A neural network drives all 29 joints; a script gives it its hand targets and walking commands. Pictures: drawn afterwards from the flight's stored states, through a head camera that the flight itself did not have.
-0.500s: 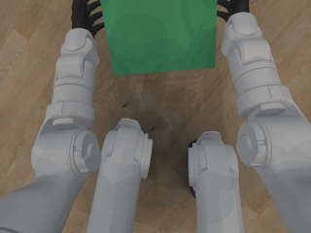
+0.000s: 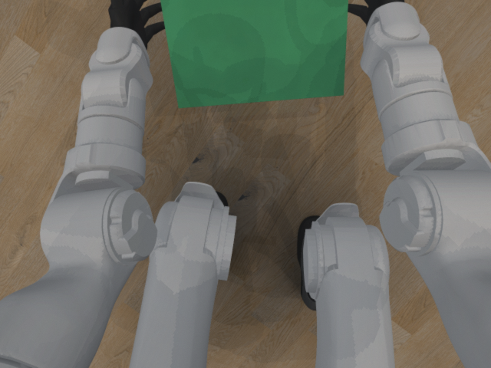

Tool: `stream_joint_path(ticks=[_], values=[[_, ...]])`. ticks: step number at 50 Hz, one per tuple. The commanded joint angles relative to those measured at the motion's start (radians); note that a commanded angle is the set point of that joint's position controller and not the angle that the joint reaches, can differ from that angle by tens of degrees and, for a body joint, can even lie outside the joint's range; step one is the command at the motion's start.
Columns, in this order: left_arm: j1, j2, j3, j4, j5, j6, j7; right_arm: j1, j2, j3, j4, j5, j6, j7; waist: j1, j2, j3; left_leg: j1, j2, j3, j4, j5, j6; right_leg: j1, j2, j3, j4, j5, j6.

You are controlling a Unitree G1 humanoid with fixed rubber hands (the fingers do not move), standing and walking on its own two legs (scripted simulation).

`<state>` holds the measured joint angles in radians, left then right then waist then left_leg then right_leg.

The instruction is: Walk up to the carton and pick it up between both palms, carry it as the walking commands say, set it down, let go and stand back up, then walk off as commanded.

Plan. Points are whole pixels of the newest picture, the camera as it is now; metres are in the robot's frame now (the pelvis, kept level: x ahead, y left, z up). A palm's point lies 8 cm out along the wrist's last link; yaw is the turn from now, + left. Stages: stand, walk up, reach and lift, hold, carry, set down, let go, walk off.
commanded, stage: set down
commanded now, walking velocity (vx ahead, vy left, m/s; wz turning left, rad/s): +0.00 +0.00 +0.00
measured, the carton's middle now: (255, 27) +0.55 +0.07 -0.25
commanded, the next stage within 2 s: none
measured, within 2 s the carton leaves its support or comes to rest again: neither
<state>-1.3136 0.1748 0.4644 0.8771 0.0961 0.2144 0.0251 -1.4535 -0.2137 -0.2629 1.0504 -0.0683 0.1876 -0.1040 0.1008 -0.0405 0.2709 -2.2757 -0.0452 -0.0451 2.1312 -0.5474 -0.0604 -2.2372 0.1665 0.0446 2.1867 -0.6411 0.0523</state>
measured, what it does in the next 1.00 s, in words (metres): stands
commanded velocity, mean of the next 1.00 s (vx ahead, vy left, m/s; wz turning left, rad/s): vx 0.00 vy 0.00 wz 0.00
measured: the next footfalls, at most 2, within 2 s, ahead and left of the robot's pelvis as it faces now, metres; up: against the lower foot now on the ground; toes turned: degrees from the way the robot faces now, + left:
none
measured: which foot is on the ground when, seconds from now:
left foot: down 0.00-1.00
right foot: down 0.00-1.00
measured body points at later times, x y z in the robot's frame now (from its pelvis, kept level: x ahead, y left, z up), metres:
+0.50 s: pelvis +0.01 +0.00 +0.00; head +0.37 +0.02 +0.25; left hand +0.53 +0.23 -0.17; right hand +0.58 -0.08 -0.18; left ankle +0.12 +0.13 -0.35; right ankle +0.09 -0.11 -0.35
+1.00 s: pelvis +0.01 +0.00 -0.01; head +0.38 +0.01 +0.25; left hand +0.53 +0.23 -0.18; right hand +0.58 -0.08 -0.18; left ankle +0.12 +0.13 -0.35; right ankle +0.09 -0.11 -0.35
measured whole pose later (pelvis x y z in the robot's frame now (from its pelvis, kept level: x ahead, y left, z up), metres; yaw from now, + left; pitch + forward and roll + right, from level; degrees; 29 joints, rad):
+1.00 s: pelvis +0.01 +0.00 -0.01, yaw +0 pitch +41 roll +1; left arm -1.34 0.19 0.49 0.97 0.10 0.10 -0.01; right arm -1.45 -0.23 -0.25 1.07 -0.09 0.10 -0.07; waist 0.11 -0.02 0.27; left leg -2.29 -0.03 -0.03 2.16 -0.58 -0.06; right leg -2.26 0.13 0.03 2.22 -0.67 0.03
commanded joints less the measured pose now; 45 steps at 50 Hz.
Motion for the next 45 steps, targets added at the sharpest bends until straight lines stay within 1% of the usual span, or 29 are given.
stream_joint_path(ticks=[1, 19, 33, 39, 42, 45], values=[[-0.519, -0.753, -0.346, -0.015, -0.063, -0.015, -0.242, -0.400, 0.835, 0.252, -0.031, 0.050, -0.013, 0.238, 0.043, -0.068, -0.922, 0.518, -0.045, 0.113, -0.117, 0.331, 0.037, 0.307, -0.001, -0.090, -0.203, 0.268, -0.044], [-0.408, -0.712, -0.283, 0.042, -0.024, -0.009, -0.260, -0.307, 0.791, 0.216, 0.011, -0.002, -0.003, 0.247, 0.043, -0.075, -0.833, 0.452, -0.037, 0.111, -0.106, 0.312, 0.039, 0.299, -0.008, -0.072, -0.202, 0.279, -0.042], [-0.362, -0.688, -0.259, 0.063, -0.019, -0.018, -0.254, -0.262, 0.757, 0.209, 0.008, -0.024, -0.010, 0.241, 0.031, -0.075, -0.831, 0.456, -0.037, 0.104, -0.088, 0.342, 0.030, 0.303, -0.011, -0.072, -0.182, 0.308, -0.036], [-0.333, -0.614, -0.232, 0.067, -0.014, -0.030, -0.234, -0.239, 0.678, 0.195, 0.015, -0.026, -0.021, 0.224, 0.037, -0.072, -0.843, 0.465, -0.034, 0.105, -0.084, 0.351, 0.022, 0.310, -0.017, -0.075, -0.175, 0.311, -0.032], [-0.313, -0.551, -0.208, 0.075, -0.010, -0.041, -0.214, -0.228, 0.608, 0.186, 0.020, -0.025, -0.031, 0.208, 0.041, -0.070, -0.853, 0.473, -0.031, 0.107, -0.085, 0.351, 0.016, 0.319, -0.023, -0.076, -0.174, 0.308, -0.029], [-0.286, -0.464, -0.177, 0.092, -0.008, -0.059, -0.184, -0.214, 0.514, 0.175, 0.030, -0.020, -0.045, 0.183, 0.043, -0.069, -0.866, 0.484, -0.026, 0.107, -0.087, 0.349, 0.012, 0.332, -0.029, -0.077, -0.176, 0.304, -0.025]])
